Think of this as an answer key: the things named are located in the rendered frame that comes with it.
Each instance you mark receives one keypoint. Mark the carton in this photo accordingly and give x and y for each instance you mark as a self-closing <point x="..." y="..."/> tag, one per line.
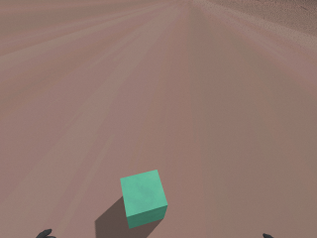
<point x="144" y="198"/>

